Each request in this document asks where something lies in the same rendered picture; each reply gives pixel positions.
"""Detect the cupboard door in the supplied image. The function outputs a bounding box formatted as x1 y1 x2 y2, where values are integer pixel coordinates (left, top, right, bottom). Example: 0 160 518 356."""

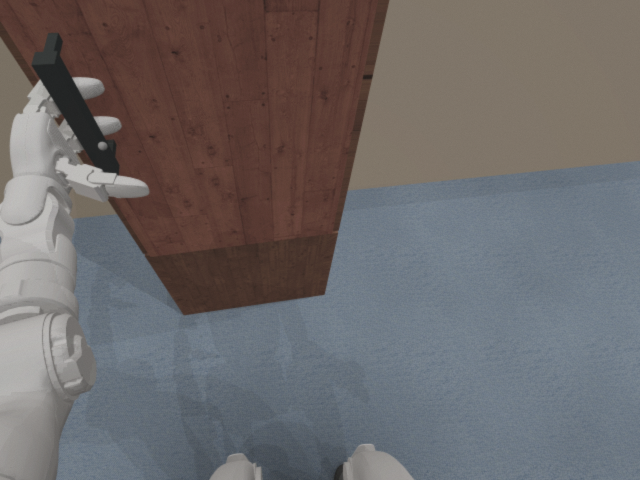
0 0 378 257

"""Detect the right robot thigh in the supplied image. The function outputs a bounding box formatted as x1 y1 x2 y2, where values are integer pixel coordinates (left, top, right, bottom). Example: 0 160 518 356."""
343 451 414 480

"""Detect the robot left shin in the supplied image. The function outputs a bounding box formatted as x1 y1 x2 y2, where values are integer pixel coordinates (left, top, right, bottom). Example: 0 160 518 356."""
226 453 249 463

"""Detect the robot left forearm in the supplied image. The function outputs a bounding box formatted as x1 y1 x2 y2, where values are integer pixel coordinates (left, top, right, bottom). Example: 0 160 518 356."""
0 175 79 325

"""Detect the handle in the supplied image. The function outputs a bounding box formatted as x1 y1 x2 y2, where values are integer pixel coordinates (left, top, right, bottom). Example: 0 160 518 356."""
31 33 120 176

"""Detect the left robot upper arm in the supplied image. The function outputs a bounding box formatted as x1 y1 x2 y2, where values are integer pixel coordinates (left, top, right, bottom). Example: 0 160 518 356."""
0 312 97 480

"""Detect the robot left hand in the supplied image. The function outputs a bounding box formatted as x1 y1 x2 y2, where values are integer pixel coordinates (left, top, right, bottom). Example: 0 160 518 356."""
10 77 149 202

